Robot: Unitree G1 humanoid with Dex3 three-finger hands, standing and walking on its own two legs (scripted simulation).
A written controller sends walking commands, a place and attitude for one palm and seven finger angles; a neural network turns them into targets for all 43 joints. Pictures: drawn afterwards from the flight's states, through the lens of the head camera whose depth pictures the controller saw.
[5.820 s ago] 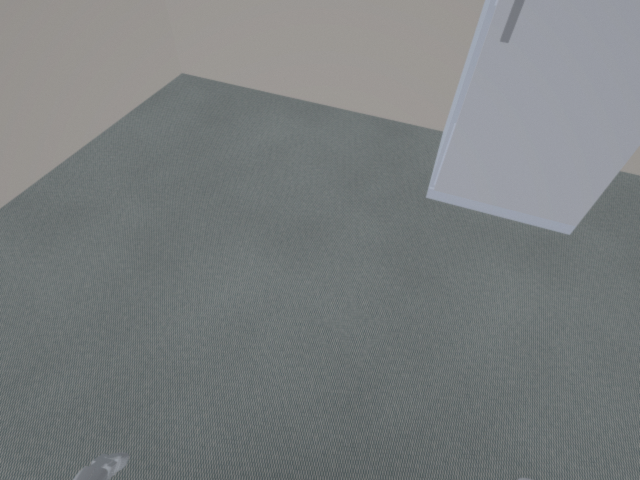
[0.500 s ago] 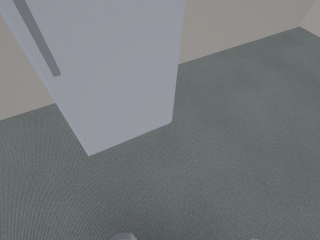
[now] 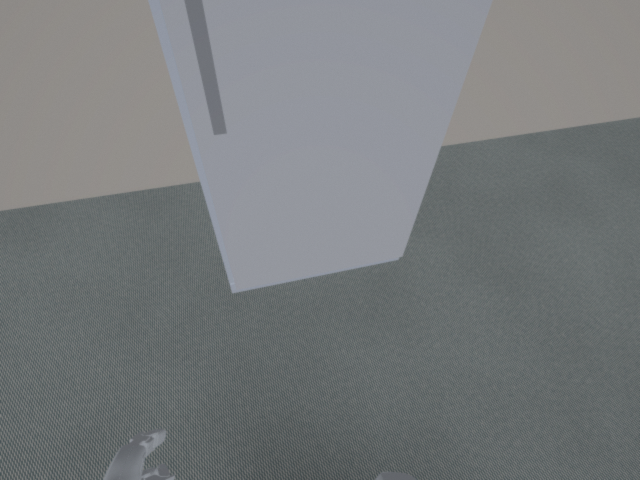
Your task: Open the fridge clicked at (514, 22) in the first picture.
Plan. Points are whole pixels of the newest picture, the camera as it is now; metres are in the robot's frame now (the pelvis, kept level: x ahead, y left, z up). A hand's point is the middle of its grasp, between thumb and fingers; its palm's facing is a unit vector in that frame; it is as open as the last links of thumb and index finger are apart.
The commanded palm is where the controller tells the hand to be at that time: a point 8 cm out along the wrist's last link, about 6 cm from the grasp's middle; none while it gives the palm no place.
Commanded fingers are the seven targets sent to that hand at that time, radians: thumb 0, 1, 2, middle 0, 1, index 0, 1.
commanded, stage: turn to face it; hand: left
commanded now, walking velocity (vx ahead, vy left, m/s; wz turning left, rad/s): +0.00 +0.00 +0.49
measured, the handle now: out of the picture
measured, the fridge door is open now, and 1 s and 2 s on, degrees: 0 0 0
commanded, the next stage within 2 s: take the last steps up to it in 0.34 s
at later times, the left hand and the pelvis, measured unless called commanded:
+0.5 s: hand out of the picture -0.06 +0.18 -0.17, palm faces +0.28 -0.93 -0.25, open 7.4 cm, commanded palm none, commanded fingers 0.00 0.90 0.90 -0.20 -0.30 -0.20 -0.30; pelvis -0.04 -0.02 +0.00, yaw +15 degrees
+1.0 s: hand out of the picture +0.04 +0.20 -0.18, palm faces +0.19 -0.97 -0.15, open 7.4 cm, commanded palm none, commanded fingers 0.00 0.90 0.90 -0.20 -0.30 -0.20 -0.30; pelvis +0.04 +0.00 +0.00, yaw +12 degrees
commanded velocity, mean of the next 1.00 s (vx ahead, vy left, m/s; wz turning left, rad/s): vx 0.17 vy -0.08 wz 0.10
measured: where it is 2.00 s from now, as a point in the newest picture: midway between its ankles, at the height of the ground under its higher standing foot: (324, 429)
